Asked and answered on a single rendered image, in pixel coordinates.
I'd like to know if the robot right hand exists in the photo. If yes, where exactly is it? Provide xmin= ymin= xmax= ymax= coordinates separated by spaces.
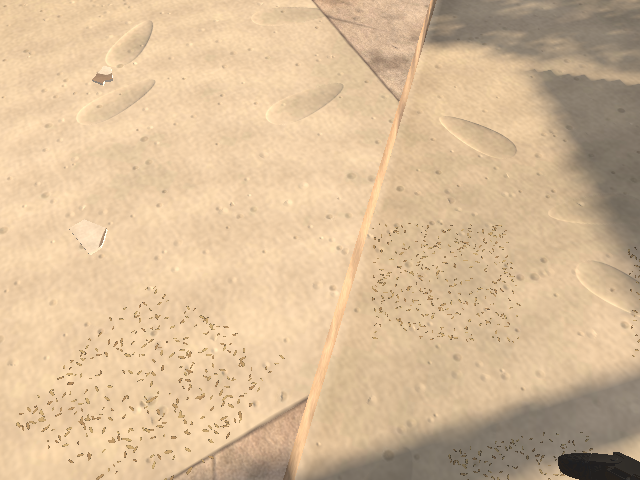
xmin=558 ymin=452 xmax=640 ymax=480

